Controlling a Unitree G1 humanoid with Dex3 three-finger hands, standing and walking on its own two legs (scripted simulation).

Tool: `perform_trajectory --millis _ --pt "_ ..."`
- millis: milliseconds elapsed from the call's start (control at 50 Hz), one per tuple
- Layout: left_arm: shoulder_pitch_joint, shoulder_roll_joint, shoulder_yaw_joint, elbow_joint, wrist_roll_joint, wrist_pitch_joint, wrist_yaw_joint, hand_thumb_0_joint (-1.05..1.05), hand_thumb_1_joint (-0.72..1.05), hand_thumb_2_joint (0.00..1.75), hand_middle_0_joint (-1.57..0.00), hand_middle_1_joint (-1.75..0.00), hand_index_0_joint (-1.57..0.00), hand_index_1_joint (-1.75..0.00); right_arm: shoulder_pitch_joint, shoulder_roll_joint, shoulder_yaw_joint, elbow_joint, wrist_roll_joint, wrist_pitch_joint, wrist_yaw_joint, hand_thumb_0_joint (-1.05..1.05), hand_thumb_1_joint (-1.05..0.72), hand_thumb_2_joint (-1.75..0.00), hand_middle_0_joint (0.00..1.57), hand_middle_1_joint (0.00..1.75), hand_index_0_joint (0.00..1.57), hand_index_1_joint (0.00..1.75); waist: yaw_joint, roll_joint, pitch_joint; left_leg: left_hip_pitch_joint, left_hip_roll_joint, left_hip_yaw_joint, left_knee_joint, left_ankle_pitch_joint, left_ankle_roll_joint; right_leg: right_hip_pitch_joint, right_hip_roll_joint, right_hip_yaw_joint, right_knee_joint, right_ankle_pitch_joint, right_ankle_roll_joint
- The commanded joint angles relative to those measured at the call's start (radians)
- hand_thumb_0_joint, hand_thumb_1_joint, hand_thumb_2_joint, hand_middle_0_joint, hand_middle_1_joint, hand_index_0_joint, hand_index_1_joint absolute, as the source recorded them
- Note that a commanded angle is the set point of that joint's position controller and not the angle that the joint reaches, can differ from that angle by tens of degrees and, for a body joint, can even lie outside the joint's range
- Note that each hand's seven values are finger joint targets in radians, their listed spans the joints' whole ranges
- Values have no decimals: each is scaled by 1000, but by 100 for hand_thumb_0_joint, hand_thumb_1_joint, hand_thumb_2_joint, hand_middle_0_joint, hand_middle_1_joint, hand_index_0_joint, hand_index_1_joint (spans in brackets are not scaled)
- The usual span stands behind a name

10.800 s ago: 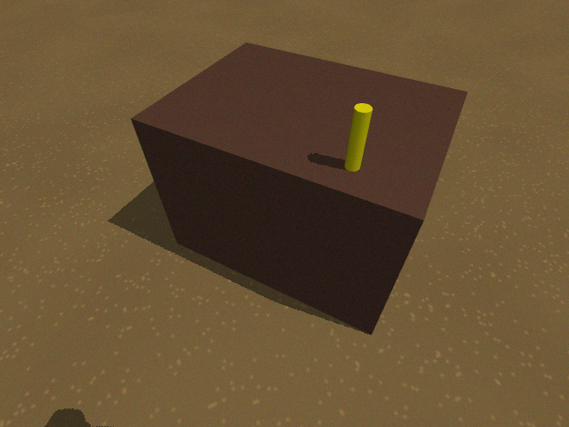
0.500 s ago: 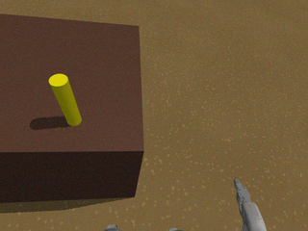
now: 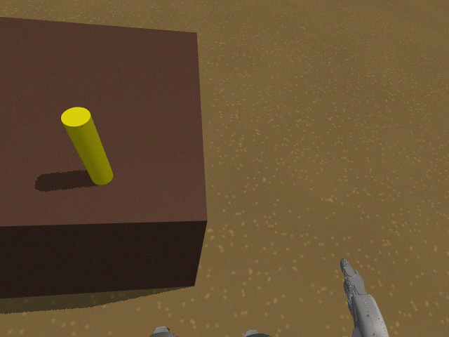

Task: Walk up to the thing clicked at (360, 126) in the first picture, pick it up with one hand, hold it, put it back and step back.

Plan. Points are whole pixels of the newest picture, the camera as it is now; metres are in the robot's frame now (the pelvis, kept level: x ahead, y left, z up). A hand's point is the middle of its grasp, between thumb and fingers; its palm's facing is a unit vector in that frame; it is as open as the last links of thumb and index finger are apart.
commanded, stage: go down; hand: left
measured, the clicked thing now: (91, 150) +0.47 +0.22 +0.03
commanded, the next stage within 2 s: approach in 0.44 s
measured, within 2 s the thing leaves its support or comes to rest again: neither
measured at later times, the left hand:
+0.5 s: hand out of the picture +0.37 +0.40 +0.11, palm faces +0.23 -0.97 +0.01, open 17.6 cm
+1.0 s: hand (37, 178) +0.43 +0.31 +0.01, palm faces +0.11 -0.99 +0.09, open 17.7 cm
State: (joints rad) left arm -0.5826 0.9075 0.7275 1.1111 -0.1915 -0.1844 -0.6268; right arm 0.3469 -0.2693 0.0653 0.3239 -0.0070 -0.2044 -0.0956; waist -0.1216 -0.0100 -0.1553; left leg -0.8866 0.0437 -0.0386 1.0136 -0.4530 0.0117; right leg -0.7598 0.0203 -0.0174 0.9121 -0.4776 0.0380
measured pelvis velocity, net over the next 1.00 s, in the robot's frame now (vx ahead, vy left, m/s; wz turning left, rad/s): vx -0.01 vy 0.00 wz -0.01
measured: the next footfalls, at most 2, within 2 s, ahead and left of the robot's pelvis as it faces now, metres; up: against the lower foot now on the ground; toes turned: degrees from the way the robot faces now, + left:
none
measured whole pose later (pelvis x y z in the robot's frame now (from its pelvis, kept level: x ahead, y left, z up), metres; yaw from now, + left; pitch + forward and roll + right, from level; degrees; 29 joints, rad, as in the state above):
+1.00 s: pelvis -0.01 +0.00 -0.02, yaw +0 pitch +22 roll -5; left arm -0.62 0.65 0.57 1.06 -0.20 -0.29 -0.47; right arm 0.34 -0.27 0.03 0.20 -0.03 -0.18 -0.04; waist -0.16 -0.04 -0.14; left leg -1.02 0.04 -0.04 1.11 -0.47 0.02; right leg -0.89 0.02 -0.02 1.01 -0.50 0.04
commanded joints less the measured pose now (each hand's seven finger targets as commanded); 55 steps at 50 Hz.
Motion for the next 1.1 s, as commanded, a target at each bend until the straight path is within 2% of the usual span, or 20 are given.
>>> perform_trajectory --millis 0,160,200,300,340,360,460,520,560,620,760,820,880,920,940,960,980,1000,1020,1080 --pt "-259 390 50 -268 -48 -66 4 0 -59 8 -5 -5 -4 -6 25 -151 -85 -115 8 -49 -12 0 54 -6 5 5 5 5 56 273 -385 480 -8 -16 -115 508 -9 23 15 -34 -86 320 -50" --pt "-202 362 55 -281 -54 -62 7 0 -56 7 -5 -5 -5 -6 6 -178 -111 -129 9 -52 -11 0 54 -5 5 5 5 5 54 240 -354 489 6 -35 -126 570 -10 12 22 -47 -78 311 -53" --pt "-206 378 73 -275 -62 -71 3 0 -60 7 -5 -5 -5 -6 12 -195 -135 -117 10 -53 -14 0 54 -5 5 5 5 5 48 232 -328 470 4 -32 -131 521 -9 18 21 -44 -82 299 -51" --pt "-261 357 53 -260 -58 -87 3 0 -59 7 -5 -5 -4 -6 12 -175 -122 -99 9 -59 -10 0 53 -5 5 5 5 5 28 223 -287 424 -9 -22 -140 373 -4 -16 17 -36 -82 238 -54" --pt "-302 381 51 -279 -52 -95 1 0 -59 7 -5 -5 -5 -6 -6 -186 -132 -118 7 -61 -12 0 54 -5 5 5 5 5 21 253 -321 443 -10 -20 -140 360 -6 -13 14 -33 -83 238 -54" --pt "-315 380 49 -271 -51 -96 -4 0 -57 7 -4 -4 -4 -5 -10 -164 -103 -128 6 -63 -11 0 55 -5 5 5 5 5 27 260 -323 449 -7 -26 -143 350 -10 -21 18 -38 -82 223 -53" --pt "-345 395 31 -238 -48 -92 -13 0 -59 6 -5 -5 -5 -6 -18 -156 -88 -108 6 -65 -16 0 54 -5 5 5 5 5 19 288 -331 429 -15 -17 -135 311 -7 -17 10 -29 -88 215 -54" --pt "-355 440 50 -224 -43 -82 -8 0 -56 14 -6 -9 -4 -11 -21 -179 -98 -115 3 -59 -20 0 55 -5 5 5 5 5 26 272 -370 434 -14 -22 -122 351 -5 -7 10 -31 -86 239 -54" --pt "-334 458 57 -195 -31 -69 2 0 -57 6 -6 -5 -5 -7 -3 -172 -90 -139 3 -52 -19 0 56 -5 5 5 5 5 27 244 -380 430 -15 -18 -107 396 0 10 9 -31 -86 275 -51" --pt "-301 379 15 -127 -26 -62 9 0 -58 6 -5 -5 -4 -7 -6 -155 -75 -124 2 -44 -14 0 56 -5 5 5 5 5 22 191 -317 375 -17 -18 -106 356 5 -18 14 -30 -86 252 -51" --pt "-324 194 -100 -109 -39 -95 31 0 -61 7 -5 -5 -4 -7 -22 -151 -74 -209 1 -45 2 0 57 -5 5 5 5 5 -16 158 -331 350 -10 -14 -67 345 6 -81 15 -29 -51 254 -48" --pt "-361 125 -127 -167 -49 -123 69 0 -61 7 -5 -6 -4 -8 36 -184 -122 -222 -4 -35 10 0 58 -4 5 5 5 5 -42 192 -361 395 1 -28 -63 338 -6 -142 17 -38 -31 215 -54" --pt "-406 101 -124 -270 -42 -168 119 0 -60 7 -5 -5 -4 -6 51 -192 -140 -260 -10 -30 24 0 58 -4 5 5 5 5 -45 235 -431 476 14 -45 -41 433 -24 -172 17 -45 -6 238 -54" --pt "-420 101 -109 -300 -38 -194 160 0 -59 6 -5 -5 -5 -6 76 -219 -180 -253 -16 -20 34 0 57 -4 5 5 5 5 -48 259 -466 528 28 -61 -21 574 -36 -197 20 -51 16 262 -54" --pt "-445 59 -135 -338 -37 -210 175 0 -59 7 -6 -5 -5 -6 75 -204 -173 -247 -19 -15 44 0 56 -4 5 5 5 5 -50 270 -463 529 33 -66 -12 611 -39 -215 20 -51 23 264 -55" --pt "-442 83 -112 -349 -25 -222 199 0 -60 7 -6 -6 -5 -7 69 -212 -192 -264 -22 -10 48 0 56 -5 5 5 5 5 -42 286 -483 537 29 -60 0 617 -40 -210 18 -45 25 270 -55" --pt "-456 30 -154 -350 -14 -230 218 0 -59 7 -6 -5 -5 -7 77 -190 -180 -253 -26 -2 58 0 55 -5 5 5 5 5 -48 308 -472 516 25 -56 7 615 -40 -213 17 -42 33 281 -59" --pt "-446 70 -117 -352 1 -244 245 0 -55 5 -5 -4 -5 -4 64 -187 -180 -257 -30 3 61 0 56 -4 5 5 5 5 -36 306 -477 501 24 -53 19 619 -39 -205 17 -39 43 295 -58" --pt "-456 40 -144 -346 14 -253 264 0 -55 4 -6 -4 -6 -4 58 -178 -182 -250 -35 11 68 0 55 -5 5 5 5 5 -40 334 -474 478 21 -49 26 611 -39 -205 16 -36 52 299 -60" --pt "-436 41 -108 -357 34 -278 329 0 -56 4 -6 -4 -6 -4 56 -171 -185 -293 -48 30 87 0 54 -5 5 5 5 5 -10 382 -517 480 26 -53 30 616 -47 -201 20 -40 73 285 -66"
